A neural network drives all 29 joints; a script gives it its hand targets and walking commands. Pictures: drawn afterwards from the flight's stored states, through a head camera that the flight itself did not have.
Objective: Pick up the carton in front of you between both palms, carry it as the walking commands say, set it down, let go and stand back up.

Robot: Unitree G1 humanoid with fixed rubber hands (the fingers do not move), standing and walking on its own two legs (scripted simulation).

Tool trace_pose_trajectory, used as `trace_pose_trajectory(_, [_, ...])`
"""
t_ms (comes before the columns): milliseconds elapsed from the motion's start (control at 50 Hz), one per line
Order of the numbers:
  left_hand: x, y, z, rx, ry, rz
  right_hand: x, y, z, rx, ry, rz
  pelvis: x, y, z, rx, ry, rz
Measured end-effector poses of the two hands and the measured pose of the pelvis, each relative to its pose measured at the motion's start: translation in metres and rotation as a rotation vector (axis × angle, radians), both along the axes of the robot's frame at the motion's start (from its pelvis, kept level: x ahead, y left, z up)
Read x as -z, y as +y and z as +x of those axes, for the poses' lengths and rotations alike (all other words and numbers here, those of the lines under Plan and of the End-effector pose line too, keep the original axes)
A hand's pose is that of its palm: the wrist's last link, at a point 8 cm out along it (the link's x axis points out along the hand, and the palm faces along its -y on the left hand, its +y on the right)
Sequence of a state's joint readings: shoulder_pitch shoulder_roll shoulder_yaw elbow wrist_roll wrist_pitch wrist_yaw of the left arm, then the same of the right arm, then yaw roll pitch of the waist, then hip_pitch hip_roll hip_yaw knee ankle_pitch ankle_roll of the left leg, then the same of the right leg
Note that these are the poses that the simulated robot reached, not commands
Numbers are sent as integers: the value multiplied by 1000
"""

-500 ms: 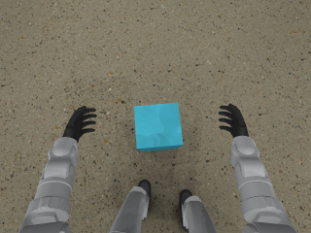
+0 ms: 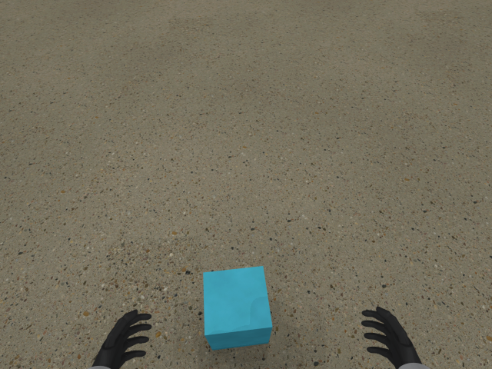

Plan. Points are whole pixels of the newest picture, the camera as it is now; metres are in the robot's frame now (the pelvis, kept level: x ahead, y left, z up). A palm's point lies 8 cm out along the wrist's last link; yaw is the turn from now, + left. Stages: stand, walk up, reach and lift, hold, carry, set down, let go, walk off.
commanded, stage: let go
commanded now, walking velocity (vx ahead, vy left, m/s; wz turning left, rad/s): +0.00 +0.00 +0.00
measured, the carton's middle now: (237, 309) +0.41 +0.06 -0.65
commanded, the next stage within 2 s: stand in 0.44 s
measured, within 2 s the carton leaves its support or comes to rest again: neither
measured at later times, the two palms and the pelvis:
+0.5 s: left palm (98, 359) +0.16 +0.25 -0.07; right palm out of the picture +0.15 -0.23 -0.08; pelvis +0.01 +0.01 +0.00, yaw +1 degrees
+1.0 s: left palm out of the picture +0.09 +0.29 -0.12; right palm out of the picture +0.16 -0.22 -0.13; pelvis +0.05 +0.02 -0.02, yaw +6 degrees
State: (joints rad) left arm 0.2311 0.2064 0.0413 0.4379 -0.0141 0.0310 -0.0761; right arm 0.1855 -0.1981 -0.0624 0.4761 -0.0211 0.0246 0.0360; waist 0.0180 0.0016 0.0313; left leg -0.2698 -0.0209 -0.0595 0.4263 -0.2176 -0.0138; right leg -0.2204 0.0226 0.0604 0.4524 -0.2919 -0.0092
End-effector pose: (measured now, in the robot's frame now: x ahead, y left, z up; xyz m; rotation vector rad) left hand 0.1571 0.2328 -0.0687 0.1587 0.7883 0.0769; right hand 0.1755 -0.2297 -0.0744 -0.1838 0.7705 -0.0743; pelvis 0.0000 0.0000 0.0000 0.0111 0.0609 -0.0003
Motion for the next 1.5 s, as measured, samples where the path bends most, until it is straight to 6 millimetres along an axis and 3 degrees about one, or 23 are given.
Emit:
trace_pose_trajectory(120, [-1,-8,5,18,-1,-4,-8,-11,-14,7,15,1,0,-7,2,-1,-82,3])
trace_pose_trajectory(240, [-1,-9,10,26,3,3,-10,-10,-15,7,22,6,0,-6,2,3,-124,2])
trace_pose_trajectory(480, [-3,15,7,-8,-7,85,1,1,-21,10,27,-39,4,6,5,-12,-101,-1])
trace_pose_trajectory(620, [22,43,-21,-67,37,139,27,-15,-51,9,166,-109,10,10,20,-42,-15,4])
trace_pose_trajectory(740, [36,53,-39,-119,110,145,41,-11,-47,-6,217,-109,15,14,33,-64,11,1])
trace_pose_trajectory(1040, [56,52,-73,-208,230,125,55,6,-16,-52,236,-103,23,17,46,-106,14,-11])
trace_pose_trajectory(1500, [68,49,-140,-267,392,108,55,1,-37,-76,315,-137,19,14,31,-150,-22,-21])
